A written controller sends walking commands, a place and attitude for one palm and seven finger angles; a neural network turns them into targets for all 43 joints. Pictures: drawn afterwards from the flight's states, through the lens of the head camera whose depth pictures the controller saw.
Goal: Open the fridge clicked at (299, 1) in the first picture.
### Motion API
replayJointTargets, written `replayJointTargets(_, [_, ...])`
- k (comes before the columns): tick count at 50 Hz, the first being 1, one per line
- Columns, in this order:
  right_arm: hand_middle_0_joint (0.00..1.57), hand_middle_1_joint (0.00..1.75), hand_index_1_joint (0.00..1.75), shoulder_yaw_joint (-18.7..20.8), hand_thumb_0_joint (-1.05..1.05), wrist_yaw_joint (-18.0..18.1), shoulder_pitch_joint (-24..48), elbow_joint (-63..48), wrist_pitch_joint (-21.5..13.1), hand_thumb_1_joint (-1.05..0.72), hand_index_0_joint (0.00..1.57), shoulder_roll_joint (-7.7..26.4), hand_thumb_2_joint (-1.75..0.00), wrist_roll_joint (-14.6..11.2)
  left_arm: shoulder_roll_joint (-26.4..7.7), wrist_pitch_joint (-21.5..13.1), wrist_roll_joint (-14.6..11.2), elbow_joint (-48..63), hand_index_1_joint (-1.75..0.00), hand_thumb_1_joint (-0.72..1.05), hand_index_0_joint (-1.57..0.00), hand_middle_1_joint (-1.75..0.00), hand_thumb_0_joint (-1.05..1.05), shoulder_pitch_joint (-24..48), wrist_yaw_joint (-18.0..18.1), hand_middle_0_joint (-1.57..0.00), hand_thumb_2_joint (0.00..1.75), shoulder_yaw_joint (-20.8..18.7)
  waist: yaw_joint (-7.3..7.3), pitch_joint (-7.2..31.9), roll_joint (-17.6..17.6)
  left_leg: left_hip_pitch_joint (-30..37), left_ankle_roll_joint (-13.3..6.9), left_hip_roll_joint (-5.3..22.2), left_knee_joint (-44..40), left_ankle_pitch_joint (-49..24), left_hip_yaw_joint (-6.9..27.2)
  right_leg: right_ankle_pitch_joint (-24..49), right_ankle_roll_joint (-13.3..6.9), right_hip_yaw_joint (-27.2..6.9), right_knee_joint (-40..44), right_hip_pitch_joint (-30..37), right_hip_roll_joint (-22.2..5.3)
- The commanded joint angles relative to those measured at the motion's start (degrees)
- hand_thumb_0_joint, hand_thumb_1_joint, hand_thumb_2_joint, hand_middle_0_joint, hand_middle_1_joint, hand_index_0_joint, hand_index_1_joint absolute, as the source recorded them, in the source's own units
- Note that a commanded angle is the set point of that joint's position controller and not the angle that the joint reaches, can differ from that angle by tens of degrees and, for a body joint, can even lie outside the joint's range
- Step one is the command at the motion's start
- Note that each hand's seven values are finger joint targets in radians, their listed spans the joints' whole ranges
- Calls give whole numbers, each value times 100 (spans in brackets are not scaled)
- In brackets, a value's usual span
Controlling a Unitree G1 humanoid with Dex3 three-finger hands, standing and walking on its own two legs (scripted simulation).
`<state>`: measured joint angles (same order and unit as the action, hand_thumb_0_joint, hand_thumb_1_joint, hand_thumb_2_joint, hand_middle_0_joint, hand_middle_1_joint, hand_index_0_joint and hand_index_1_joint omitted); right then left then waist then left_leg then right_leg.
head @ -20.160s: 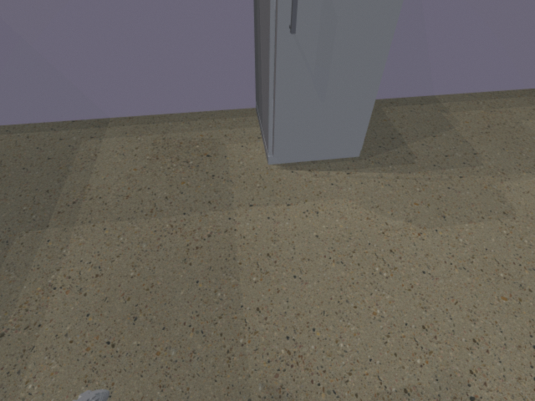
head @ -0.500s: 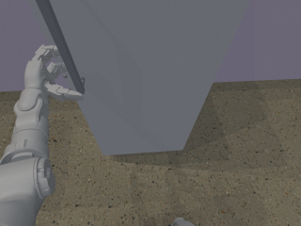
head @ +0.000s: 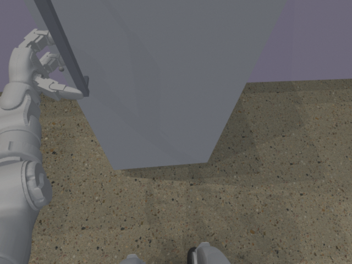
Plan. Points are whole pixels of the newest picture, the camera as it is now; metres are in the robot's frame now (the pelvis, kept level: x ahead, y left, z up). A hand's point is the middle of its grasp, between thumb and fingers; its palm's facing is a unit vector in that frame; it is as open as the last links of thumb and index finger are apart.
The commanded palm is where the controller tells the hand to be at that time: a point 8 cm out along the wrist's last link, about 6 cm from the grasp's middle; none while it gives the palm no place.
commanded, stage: slide the fingers in behind the handle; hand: left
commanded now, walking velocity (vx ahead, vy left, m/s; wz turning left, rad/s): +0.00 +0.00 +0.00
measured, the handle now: (55, 17) +0.55 +0.20 +0.21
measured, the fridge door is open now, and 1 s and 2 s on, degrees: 0 0 0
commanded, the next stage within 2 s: grip the handle and tug to test in 1.70 s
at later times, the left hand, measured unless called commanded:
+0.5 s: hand (72, 72) +0.50 +0.19 +0.13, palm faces +0.02 -1.00 +0.01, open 14.0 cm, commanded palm +0.46 +0.24 +0.13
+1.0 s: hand (82, 73) +0.49 +0.17 +0.13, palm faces +0.02 -1.00 +0.00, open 14.0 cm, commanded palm +0.46 +0.22 +0.13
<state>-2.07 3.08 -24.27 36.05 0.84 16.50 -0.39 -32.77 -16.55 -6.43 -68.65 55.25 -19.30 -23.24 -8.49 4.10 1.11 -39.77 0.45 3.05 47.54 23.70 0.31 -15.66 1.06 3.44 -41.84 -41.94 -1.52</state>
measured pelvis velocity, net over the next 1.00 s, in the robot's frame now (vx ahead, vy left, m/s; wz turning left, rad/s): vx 0.01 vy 0.00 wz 0.00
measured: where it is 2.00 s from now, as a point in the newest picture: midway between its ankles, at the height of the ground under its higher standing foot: outside the picture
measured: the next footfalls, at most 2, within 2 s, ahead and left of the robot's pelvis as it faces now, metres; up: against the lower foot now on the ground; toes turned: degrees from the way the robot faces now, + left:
none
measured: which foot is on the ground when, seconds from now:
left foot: down 0.00-1.00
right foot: down 0.00-1.00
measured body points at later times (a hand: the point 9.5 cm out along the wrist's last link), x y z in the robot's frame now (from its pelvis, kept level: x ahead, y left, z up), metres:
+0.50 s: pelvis +0.01 +0.00 +0.00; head +0.09 +0.01 +0.45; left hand +0.49 +0.24 +0.13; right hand +0.04 -0.26 -0.11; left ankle -0.01 +0.12 -0.70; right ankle +0.04 -0.14 -0.70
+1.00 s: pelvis +0.01 +0.00 +0.01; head +0.09 +0.00 +0.45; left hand +0.48 +0.22 +0.13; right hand +0.06 -0.26 -0.11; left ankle -0.01 +0.12 -0.70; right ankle +0.04 -0.14 -0.70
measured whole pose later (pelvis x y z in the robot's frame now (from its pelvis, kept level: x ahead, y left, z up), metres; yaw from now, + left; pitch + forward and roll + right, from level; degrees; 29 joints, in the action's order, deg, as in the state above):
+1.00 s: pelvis +0.01 +0.00 +0.01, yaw +0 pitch +13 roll -1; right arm -1.0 1.6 -21.2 36.0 0.3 15.0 -0.2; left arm -21.8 -16.5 -7.2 -59.9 48.0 -10.3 -18.2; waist -5.7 4.9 1.8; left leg -34.0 0.6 2.7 44.6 23.9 -0.3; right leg -16.8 1.0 2.8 -40.9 -37.2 -1.8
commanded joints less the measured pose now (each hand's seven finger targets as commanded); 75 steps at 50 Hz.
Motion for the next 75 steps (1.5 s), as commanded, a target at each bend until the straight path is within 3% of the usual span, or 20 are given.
replayJointTargets(1, [20,30,30,335,0,40,-759,-368,-142,-90,20,973,-90,16,-1499,-196,-132,1247,-120,-50,-30,-120,0,2647,173,-30,30,-160,-71,2281,563,857,-132,-225,-715,-1314,86,1027,-166,-134,307,1465,283])
replayJointTargets(3, [20,30,30,361,0,19,-792,-377,-151,-90,20,951,-90,28,-1461,-266,-125,1493,-120,-50,-30,-120,0,2687,212,-30,30,-165,-49,2546,708,1106,-113,-218,-693,-1527,109,1120,-176,-113,271,1447,292])
replayJointTargets(9, [20,30,30,368,0,-39,-741,-415,-158,-90,20,926,-90,34,-973,-271,-158,1542,-120,-50,-30,-120,0,2386,322,-30,30,80,-19,2272,474,1092,-103,-196,-778,-1397,116,951,-192,-54,296,1363,319])
replayJointTargets(14, [20,30,30,391,0,-57,-684,-452,-160,-90,20,886,-90,31,-1107,-352,-185,1912,-120,-50,-30,-120,0,2073,434,-30,30,-149,155,2544,531,1246,-88,-198,-761,-1871,59,1434,-215,-75,230,1718,321])
replayJointTargets(18, [20,30,30,402,0,-72,-583,-478,-156,-90,20,833,-90,18,-821,-354,-190,2104,-120,-50,-30,-120,0,1956,529,-30,30,3,170,2386,613,1366,-72,-193,-776,-2034,43,1536,-213,-60,247,1668,328])
replayJointTargets(20, [20,30,30,395,0,-66,-555,-455,-154,-90,20,839,-90,7,-710,-298,-196,1987,-120,-50,-30,-120,0,2012,570,-30,30,96,98,2141,342,1180,-92,-194,-823,-1789,28,1439,-193,-57,293,1668,321])
replayJointTargets(23, [20,30,30,399,0,-45,-527,-480,-167,-90,20,834,-90,21,-962,-345,-170,2118,-120,-50,-30,-120,0,1938,641,-30,30,-149,218,2422,415,1221,-106,-233,-810,-1918,-9,1648,-201,-109,258,1942,299])
replayJointTargets(26, [20,30,30,415,0,-71,-479,-517,-174,-90,20,788,-90,15,-684,-383,-176,2330,-120,-50,-30,-120,0,1667,598,-30,30,43,261,2527,390,1378,-87,-216,-787,-2361,-24,2026,-214,-89,211,2085,307])
replayJointTargets(29, [20,30,30,440,0,-83,-466,-488,-160,-90,20,796,-90,0,-533,-312,-297,2389,-120,-50,-30,-120,0,1501,542,-30,30,83,258,2545,278,1456,-81,-200,-761,-2604,-44,2252,-197,-82,231,2153,306])
replayJointTargets(32, [20,30,30,415,0,-69,-389,-511,-133,-90,20,790,-90,-25,-363,-186,-341,2267,-120,-50,-30,-120,0,1474,526,-30,30,211,224,2106,191,1245,-104,-228,-846,-2276,-56,2082,-208,-60,305,2118,292])
replayJointTargets(38, [20,30,30,427,0,-56,-353,-423,-179,-90,20,739,-90,8,-189,-312,-271,2558,-120,-50,-30,-120,0,2029,704,-30,30,398,150,2439,454,1610,-85,-250,-785,-2351,10,2017,-203,-85,283,1971,281])
replayJointTargets(42, [20,30,30,410,0,-63,-359,-359,-194,-90,20,756,-90,10,-165,-319,-203,2131,-120,-50,-30,-120,0,1977,799,-30,30,404,141,2207,153,1338,-90,-266,-822,-2078,20,1853,-206,-65,277,1973,275])
replayJointTargets(47, [20,30,30,416,0,-93,-356,-387,-204,-90,20,747,-90,32,-284,-403,-121,2230,-120,-50,-30,-120,0,1965,917,-30,30,302,192,2472,133,1355,-105,-279,-809,-2235,-2,2069,-202,-93,234,2170,273])
replayJointTargets(49, [20,30,30,417,0,-108,-296,-405,-213,-90,20,720,-90,18,-4,-415,-140,2262,-120,-50,-30,-120,0,1995,870,-30,30,524,162,2378,267,1378,-89,-276,-824,-2166,-34,2026,-193,-99,269,2081,271])
replayJointTargets(51, [20,30,30,425,0,-95,-331,-371,-203,-90,20,760,-90,13,-237,-397,-160,2103,-120,-50,-30,-120,0,1971,872,-30,30,319,188,2304,49,1216,-102,-277,-847,-1953,-33,1921,-198,-111,292,2159,277])
replayJointTargets(53, [20,30,30,414,0,-93,-314,-384,-208,-90,20,732,-90,9,-39,-439,-131,2228,-120,-50,-30,-120,0,2116,849,-30,30,540,135,2332,311,1301,-101,-286,-862,-1938,-32,1867,-202,-109,293,2069,267])
replayJointTargets(57, [20,30,30,412,0,-82,-376,-311,-225,-90,20,758,-90,15,26,-412,-157,1975,-120,-50,-30,-120,0,2227,872,-30,30,574,51,2128,105,1191,-116,-286,-879,-1666,-17,1615,-193,-97,356,1951,273])
replayJointTargets(62, [20,30,30,436,0,-89,-435,-247,-278,-90,20,741,-90,28,342,-444,-132,1994,-120,-50,-30,-120,0,2488,894,-30,30,842,-16,2263,365,1403,-98,-294,-845,-1686,34,1473,-210,-81,337,1709,268])
replayJointTargets(66, [20,30,30,437,0,-92,-494,-176,-277,-90,20,795,-90,33,31,-403,-101,1712,-120,-50,-30,-120,0,2433,929,-30,30,596,0,2193,43,1146,-118,-294,-853,-1515,31,1423,-185,-100,365,1796,266])
replayJointTargets(75, [20,30,30,438,0,-121,-460,-246,-269,-90,20,763,-90,30,88,-480,-135,1897,-120,-50,-30,-120,0,2279,913,-30,30,603,70,2342,324,1364,-84,-276,-817,-1861,28,1628,-206,-71,296,1770,288])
